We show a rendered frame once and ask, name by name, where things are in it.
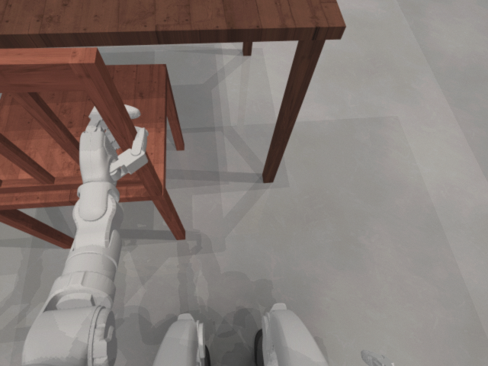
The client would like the left robot forearm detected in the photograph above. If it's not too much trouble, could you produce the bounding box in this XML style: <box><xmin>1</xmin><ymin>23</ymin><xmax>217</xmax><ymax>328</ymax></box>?
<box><xmin>21</xmin><ymin>181</ymin><xmax>124</xmax><ymax>365</ymax></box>

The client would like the chair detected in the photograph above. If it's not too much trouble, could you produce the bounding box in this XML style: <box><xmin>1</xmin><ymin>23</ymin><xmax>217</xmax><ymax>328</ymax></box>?
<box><xmin>0</xmin><ymin>47</ymin><xmax>185</xmax><ymax>249</ymax></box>

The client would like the left robot upper arm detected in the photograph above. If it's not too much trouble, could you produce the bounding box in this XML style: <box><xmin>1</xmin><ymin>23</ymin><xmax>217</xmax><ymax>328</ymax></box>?
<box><xmin>22</xmin><ymin>305</ymin><xmax>117</xmax><ymax>366</ymax></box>

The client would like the robot right shin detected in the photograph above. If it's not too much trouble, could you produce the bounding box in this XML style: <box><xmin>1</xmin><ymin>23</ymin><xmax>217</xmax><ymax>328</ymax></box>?
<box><xmin>262</xmin><ymin>303</ymin><xmax>287</xmax><ymax>366</ymax></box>

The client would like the robot right thigh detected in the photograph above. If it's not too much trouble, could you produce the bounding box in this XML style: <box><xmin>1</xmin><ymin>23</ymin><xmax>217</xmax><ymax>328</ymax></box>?
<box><xmin>262</xmin><ymin>310</ymin><xmax>329</xmax><ymax>366</ymax></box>

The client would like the robot left hand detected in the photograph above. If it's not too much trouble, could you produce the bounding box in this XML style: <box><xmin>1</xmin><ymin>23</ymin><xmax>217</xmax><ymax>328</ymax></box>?
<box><xmin>79</xmin><ymin>104</ymin><xmax>149</xmax><ymax>187</ymax></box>

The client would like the robot right hand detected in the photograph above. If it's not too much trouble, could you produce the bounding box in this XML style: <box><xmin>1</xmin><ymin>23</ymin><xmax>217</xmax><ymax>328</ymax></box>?
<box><xmin>361</xmin><ymin>350</ymin><xmax>394</xmax><ymax>366</ymax></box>

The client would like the table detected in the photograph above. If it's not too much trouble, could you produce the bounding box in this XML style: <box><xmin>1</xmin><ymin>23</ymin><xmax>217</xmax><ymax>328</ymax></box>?
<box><xmin>0</xmin><ymin>0</ymin><xmax>346</xmax><ymax>183</ymax></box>

